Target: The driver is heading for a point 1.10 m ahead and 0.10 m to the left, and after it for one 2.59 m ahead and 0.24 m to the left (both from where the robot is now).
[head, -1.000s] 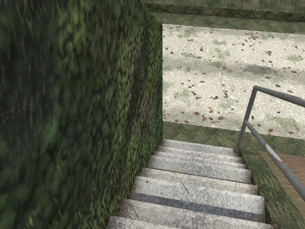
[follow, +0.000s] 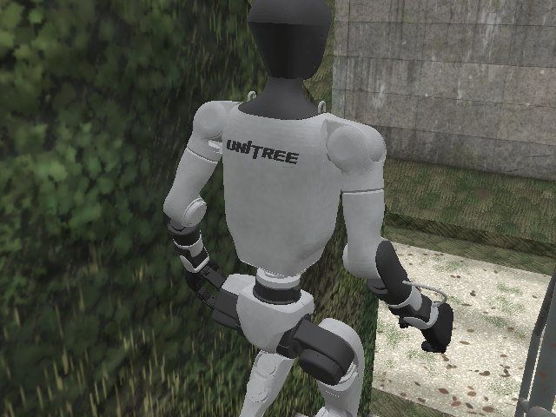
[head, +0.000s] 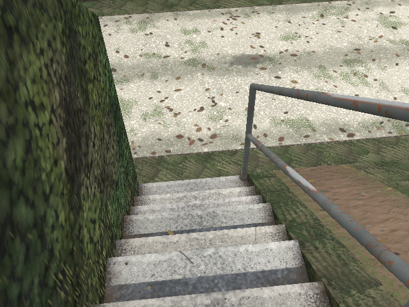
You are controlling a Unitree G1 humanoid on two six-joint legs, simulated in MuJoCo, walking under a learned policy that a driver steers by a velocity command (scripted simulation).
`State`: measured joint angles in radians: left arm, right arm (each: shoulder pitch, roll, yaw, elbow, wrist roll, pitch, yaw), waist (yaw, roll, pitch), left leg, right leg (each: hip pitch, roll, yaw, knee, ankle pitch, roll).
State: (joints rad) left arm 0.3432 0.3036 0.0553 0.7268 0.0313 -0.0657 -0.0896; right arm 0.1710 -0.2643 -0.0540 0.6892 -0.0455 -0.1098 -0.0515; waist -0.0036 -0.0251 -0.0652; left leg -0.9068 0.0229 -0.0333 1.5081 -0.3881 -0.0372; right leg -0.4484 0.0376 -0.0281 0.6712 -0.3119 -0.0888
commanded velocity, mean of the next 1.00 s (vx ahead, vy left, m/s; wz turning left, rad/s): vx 0.28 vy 0.00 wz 0.00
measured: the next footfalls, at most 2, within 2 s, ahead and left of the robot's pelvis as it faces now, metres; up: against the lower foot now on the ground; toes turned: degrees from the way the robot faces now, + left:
left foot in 0.54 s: +0.06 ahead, +0.14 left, +0.00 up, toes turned -8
right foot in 0.96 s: +0.33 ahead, -0.03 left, -0.21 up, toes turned +0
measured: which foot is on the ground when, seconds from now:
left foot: up 0.00-0.52, down 0.54-0.94, up 0.96-1.00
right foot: down 0.00-0.56, up 0.58-0.94, down 0.96-1.00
